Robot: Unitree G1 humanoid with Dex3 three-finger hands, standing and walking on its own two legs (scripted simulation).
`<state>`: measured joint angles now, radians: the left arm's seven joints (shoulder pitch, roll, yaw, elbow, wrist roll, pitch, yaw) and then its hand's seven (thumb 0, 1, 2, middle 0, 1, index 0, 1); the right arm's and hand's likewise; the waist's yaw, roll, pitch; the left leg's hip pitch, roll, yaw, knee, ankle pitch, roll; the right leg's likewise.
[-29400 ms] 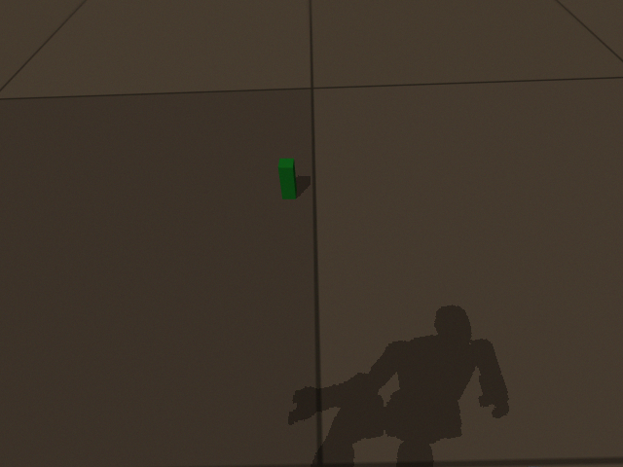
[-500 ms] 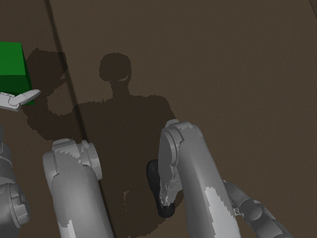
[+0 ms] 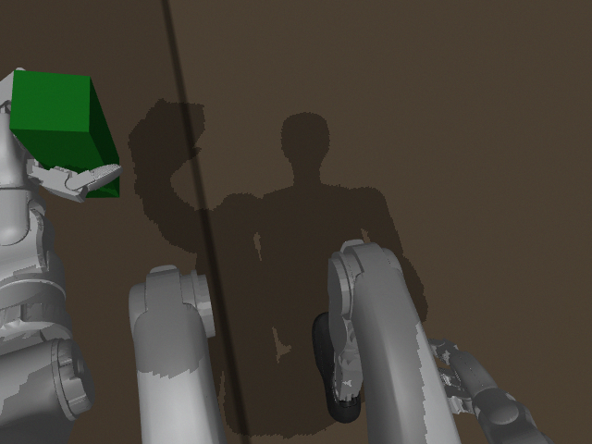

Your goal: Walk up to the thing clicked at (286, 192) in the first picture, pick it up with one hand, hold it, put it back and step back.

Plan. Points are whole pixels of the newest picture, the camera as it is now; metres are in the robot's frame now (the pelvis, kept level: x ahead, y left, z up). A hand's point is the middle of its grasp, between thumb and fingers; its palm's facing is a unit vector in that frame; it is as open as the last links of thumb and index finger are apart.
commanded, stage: settle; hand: left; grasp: from the side
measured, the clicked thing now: (77, 147) +0.47 +0.26 -0.06
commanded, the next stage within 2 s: lift in 0.72 s
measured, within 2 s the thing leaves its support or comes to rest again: neither
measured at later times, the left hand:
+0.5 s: hand (70, 122) +0.47 +0.25 +0.00, palm faces +0.16 -0.99 -0.05, open 10.5 cm
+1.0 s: hand (53, 115) +0.46 +0.25 +0.02, palm faces +0.15 -0.99 -0.06, open 10.6 cm
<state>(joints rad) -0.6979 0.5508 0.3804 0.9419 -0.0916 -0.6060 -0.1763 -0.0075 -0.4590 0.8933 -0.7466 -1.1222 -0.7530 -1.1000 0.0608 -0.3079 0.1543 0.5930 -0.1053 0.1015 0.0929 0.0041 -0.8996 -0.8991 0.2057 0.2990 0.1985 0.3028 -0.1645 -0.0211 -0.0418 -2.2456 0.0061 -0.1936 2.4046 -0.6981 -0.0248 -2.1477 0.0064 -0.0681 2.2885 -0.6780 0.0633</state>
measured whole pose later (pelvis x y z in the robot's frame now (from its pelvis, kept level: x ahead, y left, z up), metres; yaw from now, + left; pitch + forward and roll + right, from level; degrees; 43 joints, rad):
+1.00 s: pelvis +0.00 +0.00 +0.04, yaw +3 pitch +33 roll -7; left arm -0.74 0.47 0.40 0.95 -0.08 -0.54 -0.21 -0.01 -0.53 0.98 -0.77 -1.14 -0.77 -1.11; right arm 0.14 -0.28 0.07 0.63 -0.07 0.06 0.06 0.01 -0.93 -0.91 0.21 0.30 0.20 0.30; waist -0.14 0.00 -0.11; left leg -2.15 0.01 -0.13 2.26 -0.68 -0.03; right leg -2.08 -0.01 -0.03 2.19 -0.68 0.05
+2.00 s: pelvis +0.04 +0.00 +0.27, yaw +7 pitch +23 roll -4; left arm -0.22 0.28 0.20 0.31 -0.19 -0.23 -0.13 -0.01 -0.54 0.99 -0.77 -1.14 -0.78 -1.11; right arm 0.17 -0.24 0.00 0.58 0.05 -0.02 -0.04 0.01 -0.91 -0.90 0.21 0.30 0.20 0.30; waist -0.04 0.02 -0.17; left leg -1.28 0.04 -0.07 1.48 -0.60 -0.02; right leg -1.23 -0.02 -0.04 1.42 -0.59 0.04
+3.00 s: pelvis +0.08 +0.00 +0.38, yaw +8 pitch +10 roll -2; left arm -0.11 0.21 0.16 0.39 -0.20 -0.32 -0.17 -0.01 -0.54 1.00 -0.76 -1.14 -0.78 -1.11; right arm 0.23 -0.23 -0.01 0.63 0.02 -0.02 -0.03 0.01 -0.91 -0.90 0.20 0.30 0.20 0.30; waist -0.02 0.02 -0.06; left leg -0.68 0.05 -0.03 0.98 -0.47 -0.02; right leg -0.65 -0.02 -0.02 0.93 -0.45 0.03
